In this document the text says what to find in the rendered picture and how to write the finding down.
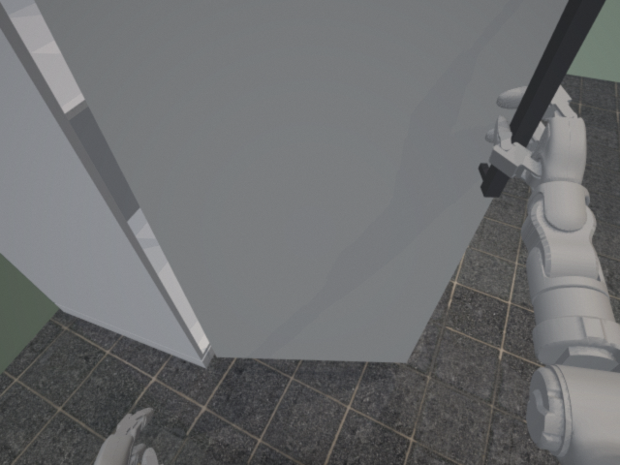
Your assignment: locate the handle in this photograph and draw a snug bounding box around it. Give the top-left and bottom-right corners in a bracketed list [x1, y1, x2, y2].
[479, 0, 605, 198]

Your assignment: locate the right robot hand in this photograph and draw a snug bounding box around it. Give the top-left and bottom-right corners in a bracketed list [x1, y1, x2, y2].
[485, 84, 587, 193]

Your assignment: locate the fridge door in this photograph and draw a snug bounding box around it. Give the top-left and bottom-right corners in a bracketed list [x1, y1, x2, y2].
[34, 0, 569, 363]

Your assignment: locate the left robot hand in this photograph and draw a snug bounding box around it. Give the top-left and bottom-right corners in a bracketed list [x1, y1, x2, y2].
[94, 408, 164, 465]

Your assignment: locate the right robot forearm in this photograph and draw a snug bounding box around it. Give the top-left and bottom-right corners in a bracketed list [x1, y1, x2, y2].
[521, 181, 620, 373]

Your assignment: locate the right robot upper arm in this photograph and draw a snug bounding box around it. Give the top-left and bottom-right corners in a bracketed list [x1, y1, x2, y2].
[526, 364, 620, 465]

